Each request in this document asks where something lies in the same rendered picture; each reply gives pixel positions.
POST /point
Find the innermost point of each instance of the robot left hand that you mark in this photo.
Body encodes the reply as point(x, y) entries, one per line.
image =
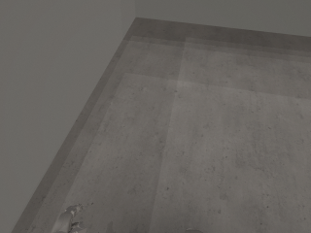
point(64, 221)

